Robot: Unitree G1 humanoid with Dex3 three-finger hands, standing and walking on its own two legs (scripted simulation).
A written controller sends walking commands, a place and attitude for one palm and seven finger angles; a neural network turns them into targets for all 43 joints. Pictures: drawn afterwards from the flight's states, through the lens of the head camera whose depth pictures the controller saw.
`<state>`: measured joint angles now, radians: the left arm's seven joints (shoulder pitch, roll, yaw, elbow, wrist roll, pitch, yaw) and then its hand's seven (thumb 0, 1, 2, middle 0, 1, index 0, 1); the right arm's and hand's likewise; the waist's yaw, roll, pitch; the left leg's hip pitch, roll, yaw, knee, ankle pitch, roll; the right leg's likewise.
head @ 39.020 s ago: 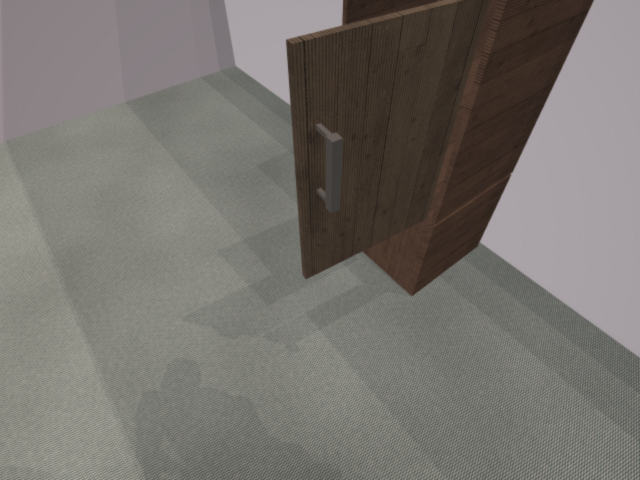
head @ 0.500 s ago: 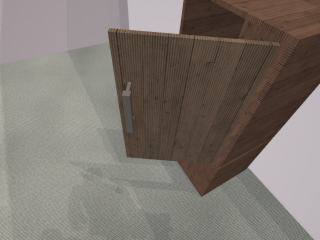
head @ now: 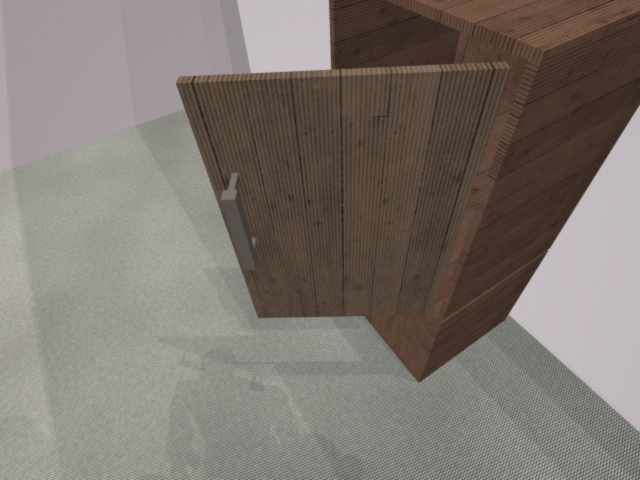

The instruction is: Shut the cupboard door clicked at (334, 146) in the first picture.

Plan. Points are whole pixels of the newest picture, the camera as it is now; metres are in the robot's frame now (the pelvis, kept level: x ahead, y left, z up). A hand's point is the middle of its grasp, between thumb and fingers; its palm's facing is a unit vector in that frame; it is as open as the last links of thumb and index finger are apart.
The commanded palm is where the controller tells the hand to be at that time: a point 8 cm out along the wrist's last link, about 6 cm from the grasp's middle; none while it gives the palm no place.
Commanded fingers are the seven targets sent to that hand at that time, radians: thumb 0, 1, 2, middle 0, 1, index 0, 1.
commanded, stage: come to a stop and stand still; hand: left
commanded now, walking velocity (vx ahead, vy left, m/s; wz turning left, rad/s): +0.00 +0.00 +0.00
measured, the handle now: (243, 223) +0.49 +0.16 +0.02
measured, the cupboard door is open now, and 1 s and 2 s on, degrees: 57 57 57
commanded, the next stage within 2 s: look again from close up in 0.94 s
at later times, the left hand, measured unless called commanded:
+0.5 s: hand out of the picture +0.05 +0.15 -0.16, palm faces +0.03 -0.97 -0.23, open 7.3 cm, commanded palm none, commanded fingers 0.00 0.90 0.90 -0.20 -0.30 -0.20 -0.30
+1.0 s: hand out of the picture +0.05 +0.13 -0.17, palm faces +0.06 -0.97 -0.22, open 7.4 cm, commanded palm none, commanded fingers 0.00 0.90 0.90 -0.20 -0.30 -0.20 -0.30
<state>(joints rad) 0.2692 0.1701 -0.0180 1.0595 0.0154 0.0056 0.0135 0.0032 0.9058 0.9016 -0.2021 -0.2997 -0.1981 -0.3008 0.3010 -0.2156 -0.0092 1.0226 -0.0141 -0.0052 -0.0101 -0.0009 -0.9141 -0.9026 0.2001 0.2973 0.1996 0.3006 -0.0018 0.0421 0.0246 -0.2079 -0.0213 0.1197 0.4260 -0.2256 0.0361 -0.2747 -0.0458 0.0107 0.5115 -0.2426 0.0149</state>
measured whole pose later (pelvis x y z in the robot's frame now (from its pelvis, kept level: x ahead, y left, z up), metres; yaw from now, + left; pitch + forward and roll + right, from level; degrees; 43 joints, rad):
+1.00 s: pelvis +0.05 -0.05 +0.00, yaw +2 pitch +0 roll +1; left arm 0.24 0.17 0.00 1.12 0.01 -0.02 0.02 0.00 0.91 0.90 -0.20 -0.30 -0.20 -0.30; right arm 0.24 -0.16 0.00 1.13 -0.01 -0.01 -0.04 0.00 -0.91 -0.90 0.20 0.30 0.20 0.30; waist 0.01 0.01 0.03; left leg -0.12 0.06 0.05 0.38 -0.26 -0.05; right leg -0.15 0.03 -0.06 0.43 -0.28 -0.06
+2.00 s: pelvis -0.02 -0.03 -0.07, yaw +4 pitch +10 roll +1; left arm 0.41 0.12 0.07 0.19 -0.22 -0.59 -0.32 0.00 0.91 0.90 -0.38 -0.49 -0.38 -0.50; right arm 0.16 -0.26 -0.08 0.56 0.00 -0.28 0.01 0.01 -0.91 -0.90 0.20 0.30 0.20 0.30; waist 0.01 -0.07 -0.11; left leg -0.74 0.02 0.05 1.02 -0.46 0.00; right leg -0.75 -0.05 -0.06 1.06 -0.48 -0.03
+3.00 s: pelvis +0.00 -0.01 -0.06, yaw +6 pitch +11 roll -2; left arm 0.39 0.24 0.12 -0.11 -0.26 -0.26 -0.29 0.01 0.90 0.90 -1.26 -1.45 -1.25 -1.45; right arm 0.24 -0.23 0.04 0.46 0.03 -0.18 -0.05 0.01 -0.90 -0.90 0.20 0.30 0.20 0.30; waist 0.03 0.05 -0.11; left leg -0.74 0.02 -0.01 1.04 -0.50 0.02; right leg -0.69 -0.03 -0.11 0.99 -0.49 -0.01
